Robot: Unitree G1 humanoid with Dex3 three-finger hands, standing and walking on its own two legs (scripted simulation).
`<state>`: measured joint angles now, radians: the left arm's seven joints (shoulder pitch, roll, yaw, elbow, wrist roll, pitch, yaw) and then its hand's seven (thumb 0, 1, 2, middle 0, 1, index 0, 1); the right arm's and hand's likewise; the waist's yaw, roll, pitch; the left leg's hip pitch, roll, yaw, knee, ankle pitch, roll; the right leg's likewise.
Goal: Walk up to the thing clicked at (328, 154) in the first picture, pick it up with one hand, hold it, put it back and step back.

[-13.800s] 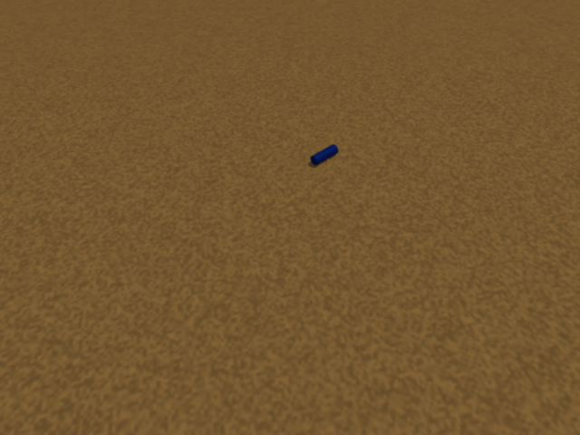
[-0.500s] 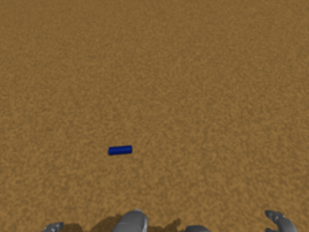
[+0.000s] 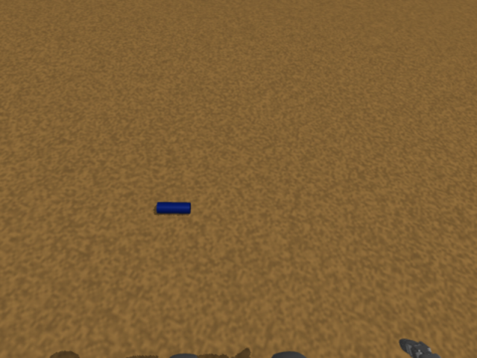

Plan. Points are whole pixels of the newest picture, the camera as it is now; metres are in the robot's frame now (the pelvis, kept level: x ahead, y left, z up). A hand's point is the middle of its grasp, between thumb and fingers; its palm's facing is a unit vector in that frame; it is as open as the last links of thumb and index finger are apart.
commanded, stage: walk up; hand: left
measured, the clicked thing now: (174, 207) +0.81 +0.28 -0.74
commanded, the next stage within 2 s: stand in 1.32 s
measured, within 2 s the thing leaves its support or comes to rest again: neither
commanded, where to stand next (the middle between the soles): +0.40 +0.03 m, yaw +2 degrees
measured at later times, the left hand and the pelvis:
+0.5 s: hand out of the picture +0.04 +0.29 -0.15, palm faces +0.04 -0.93 -0.37, open 7.4 cm; pelvis -0.01 +0.01 +0.00, yaw +2 degrees
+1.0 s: hand out of the picture +0.12 +0.25 -0.14, palm faces +0.04 -0.95 -0.32, open 7.4 cm; pelvis +0.02 +0.00 +0.00, yaw +2 degrees
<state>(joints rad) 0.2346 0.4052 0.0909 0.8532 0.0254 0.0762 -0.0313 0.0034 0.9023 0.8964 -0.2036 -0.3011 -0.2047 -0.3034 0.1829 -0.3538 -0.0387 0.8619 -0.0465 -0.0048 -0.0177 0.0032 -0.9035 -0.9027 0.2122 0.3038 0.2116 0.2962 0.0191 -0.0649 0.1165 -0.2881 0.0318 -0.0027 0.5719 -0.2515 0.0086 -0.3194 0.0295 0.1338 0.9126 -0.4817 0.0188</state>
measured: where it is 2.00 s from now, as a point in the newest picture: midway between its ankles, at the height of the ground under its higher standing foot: outside the picture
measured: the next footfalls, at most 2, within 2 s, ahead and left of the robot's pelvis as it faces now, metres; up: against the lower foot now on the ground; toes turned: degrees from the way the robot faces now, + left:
right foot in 0.06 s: -0.01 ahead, -0.15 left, +0.00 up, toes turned +2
left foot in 0.38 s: +0.06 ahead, +0.12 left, +0.00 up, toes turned +0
